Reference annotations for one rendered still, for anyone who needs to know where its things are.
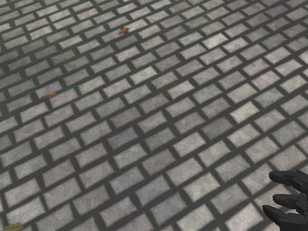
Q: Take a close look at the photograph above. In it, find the robot right hand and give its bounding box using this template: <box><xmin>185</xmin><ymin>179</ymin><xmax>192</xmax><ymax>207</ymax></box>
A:
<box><xmin>262</xmin><ymin>169</ymin><xmax>308</xmax><ymax>231</ymax></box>

